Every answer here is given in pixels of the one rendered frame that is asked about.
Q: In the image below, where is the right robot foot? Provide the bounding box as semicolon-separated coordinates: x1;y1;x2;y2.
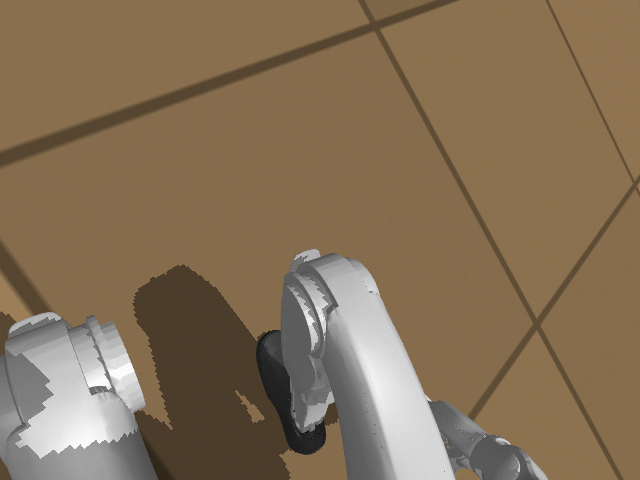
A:
256;330;326;455

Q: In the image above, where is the right robot hand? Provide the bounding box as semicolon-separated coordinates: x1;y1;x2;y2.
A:
425;395;489;474

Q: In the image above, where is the right robot arm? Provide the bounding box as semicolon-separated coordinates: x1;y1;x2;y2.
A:
469;435;548;480

